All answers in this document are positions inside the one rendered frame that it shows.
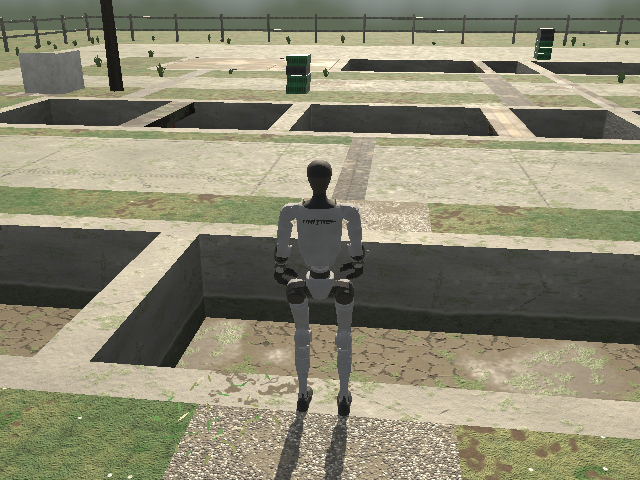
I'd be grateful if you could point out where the robot left shin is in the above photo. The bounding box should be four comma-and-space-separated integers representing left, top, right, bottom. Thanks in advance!
294, 329, 310, 398

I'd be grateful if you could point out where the right robot upper arm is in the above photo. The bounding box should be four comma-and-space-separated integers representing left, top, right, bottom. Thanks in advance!
340, 203, 363, 257

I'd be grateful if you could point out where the humanoid robot torso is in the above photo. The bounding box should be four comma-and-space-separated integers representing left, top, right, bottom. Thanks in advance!
296, 198, 343, 300

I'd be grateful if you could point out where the left robot upper arm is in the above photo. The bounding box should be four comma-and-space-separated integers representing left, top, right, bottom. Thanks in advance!
276, 203, 299, 258

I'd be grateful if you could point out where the right robot forearm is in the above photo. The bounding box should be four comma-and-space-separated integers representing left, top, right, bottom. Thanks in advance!
351, 242, 365, 268

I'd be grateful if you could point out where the robot left hand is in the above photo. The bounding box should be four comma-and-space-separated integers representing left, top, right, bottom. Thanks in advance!
274, 268, 298, 286

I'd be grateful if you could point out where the robot right hand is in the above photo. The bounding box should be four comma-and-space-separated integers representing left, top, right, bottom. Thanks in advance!
340, 262, 363, 279

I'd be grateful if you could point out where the left robot forearm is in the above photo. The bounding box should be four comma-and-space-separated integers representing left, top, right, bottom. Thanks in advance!
274, 243, 288, 273

